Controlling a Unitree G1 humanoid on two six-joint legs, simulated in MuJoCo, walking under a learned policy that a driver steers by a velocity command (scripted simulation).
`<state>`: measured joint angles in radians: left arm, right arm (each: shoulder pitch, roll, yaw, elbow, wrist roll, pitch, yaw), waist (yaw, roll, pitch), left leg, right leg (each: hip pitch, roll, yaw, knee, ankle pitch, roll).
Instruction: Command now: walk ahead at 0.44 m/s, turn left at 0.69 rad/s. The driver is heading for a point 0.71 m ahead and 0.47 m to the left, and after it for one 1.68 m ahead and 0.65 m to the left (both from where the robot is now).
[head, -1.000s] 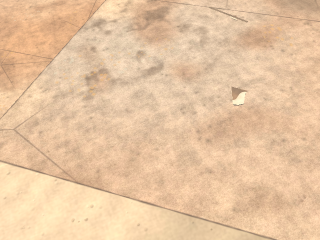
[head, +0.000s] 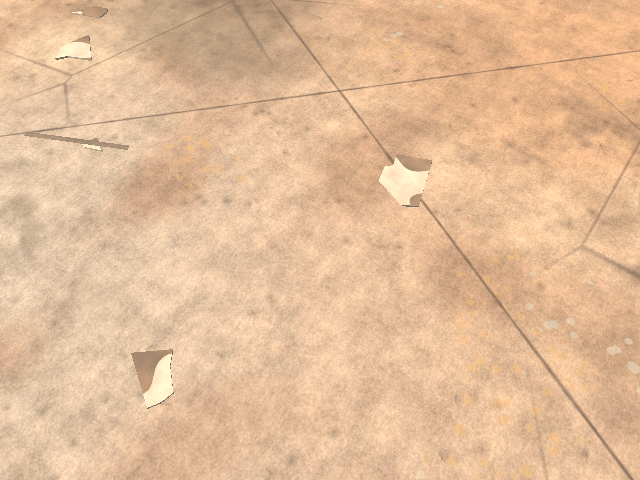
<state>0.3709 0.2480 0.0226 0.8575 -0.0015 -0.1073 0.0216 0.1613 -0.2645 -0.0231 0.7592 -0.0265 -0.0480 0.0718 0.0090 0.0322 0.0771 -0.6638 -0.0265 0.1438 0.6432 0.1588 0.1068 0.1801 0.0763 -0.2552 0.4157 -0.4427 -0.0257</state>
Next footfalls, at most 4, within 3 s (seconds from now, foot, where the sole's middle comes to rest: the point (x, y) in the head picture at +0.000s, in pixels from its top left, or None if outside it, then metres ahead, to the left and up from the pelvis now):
0.02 left None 0.25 0.02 -0.75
0.54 right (403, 476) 0.46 -0.13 -0.75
1.04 left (216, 397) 0.62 0.26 -0.75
1.44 right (87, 273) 0.95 0.62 -0.75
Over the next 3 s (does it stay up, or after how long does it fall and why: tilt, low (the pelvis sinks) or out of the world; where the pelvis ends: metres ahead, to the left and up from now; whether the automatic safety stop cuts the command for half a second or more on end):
stays up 1.39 1.53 0.01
